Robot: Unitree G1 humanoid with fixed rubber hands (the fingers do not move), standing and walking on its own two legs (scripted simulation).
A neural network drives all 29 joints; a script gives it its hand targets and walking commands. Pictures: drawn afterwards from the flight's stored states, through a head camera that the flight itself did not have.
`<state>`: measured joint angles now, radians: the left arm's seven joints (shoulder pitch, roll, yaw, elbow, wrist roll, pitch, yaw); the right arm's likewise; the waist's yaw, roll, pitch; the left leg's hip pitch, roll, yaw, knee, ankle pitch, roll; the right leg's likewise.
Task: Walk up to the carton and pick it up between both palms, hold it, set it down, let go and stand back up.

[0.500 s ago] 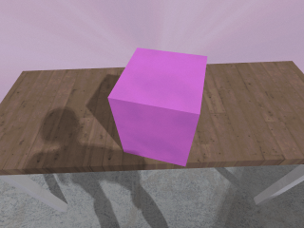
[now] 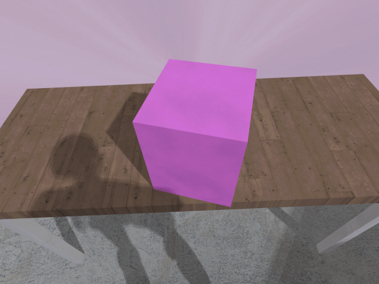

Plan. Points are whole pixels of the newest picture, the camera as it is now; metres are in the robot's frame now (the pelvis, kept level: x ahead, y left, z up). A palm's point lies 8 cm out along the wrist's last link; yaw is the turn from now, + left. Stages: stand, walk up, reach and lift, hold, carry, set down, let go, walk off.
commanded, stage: stand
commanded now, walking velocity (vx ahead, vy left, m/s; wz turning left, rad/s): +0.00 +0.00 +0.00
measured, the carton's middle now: (200, 134) +0.41 -0.01 +0.06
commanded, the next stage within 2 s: none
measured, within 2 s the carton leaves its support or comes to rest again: neither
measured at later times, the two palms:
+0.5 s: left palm out of the picture +0.02 +0.24 -0.14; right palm out of the picture +0.00 -0.25 -0.13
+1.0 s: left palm out of the picture +0.02 +0.24 -0.14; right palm out of the picture +0.00 -0.25 -0.13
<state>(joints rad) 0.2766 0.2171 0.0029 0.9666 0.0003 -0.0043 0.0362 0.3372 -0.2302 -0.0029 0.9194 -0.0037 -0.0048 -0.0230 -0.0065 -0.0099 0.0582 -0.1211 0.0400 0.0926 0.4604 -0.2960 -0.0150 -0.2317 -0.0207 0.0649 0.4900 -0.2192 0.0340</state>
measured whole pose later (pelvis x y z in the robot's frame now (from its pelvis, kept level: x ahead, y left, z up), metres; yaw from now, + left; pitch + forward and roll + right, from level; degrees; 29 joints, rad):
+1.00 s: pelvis +0.00 +0.00 +0.00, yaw +0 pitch -2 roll +1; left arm 0.27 0.20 0.00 1.01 0.00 -0.01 0.04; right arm 0.34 -0.21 0.00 0.97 0.00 -0.01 -0.03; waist -0.01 -0.01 0.06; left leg -0.12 0.04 0.09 0.45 -0.29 -0.02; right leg -0.23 -0.02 0.06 0.48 -0.21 0.03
